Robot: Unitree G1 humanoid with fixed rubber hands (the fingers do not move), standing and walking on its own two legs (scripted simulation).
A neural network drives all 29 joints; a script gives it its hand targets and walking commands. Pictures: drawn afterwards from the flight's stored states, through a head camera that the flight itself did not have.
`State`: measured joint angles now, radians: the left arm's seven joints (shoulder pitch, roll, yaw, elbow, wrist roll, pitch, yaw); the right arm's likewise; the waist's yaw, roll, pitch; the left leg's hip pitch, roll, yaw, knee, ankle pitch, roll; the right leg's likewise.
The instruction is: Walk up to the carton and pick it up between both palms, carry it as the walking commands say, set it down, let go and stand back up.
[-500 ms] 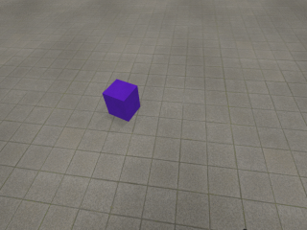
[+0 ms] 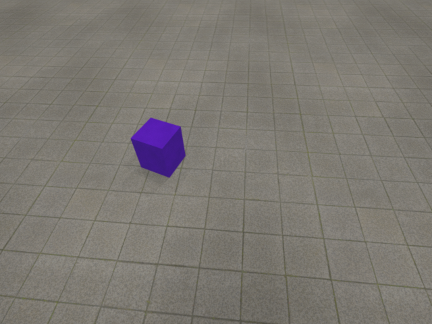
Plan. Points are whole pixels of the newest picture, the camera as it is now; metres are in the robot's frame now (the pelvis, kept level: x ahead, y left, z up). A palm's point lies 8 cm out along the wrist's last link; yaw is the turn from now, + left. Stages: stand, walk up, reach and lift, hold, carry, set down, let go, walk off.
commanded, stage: walk up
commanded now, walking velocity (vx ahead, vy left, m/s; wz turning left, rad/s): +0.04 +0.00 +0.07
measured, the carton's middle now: (160, 147) +1.19 +0.33 -0.64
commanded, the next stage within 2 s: none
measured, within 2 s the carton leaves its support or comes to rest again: neither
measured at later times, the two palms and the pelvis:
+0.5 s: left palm out of the picture +0.07 +0.24 -0.12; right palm out of the picture +0.08 -0.23 -0.11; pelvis +0.00 +0.01 +0.01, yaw +1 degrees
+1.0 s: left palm out of the picture +0.05 +0.25 -0.12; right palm out of the picture +0.11 -0.24 -0.11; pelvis +0.00 +0.00 +0.00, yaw +1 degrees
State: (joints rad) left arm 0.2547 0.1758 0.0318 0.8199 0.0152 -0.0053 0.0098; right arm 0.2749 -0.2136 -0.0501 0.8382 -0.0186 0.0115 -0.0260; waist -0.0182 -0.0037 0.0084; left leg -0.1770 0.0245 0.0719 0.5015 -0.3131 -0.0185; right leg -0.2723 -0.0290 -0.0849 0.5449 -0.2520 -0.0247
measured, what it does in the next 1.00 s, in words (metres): steps on the spot: left foot, then right foot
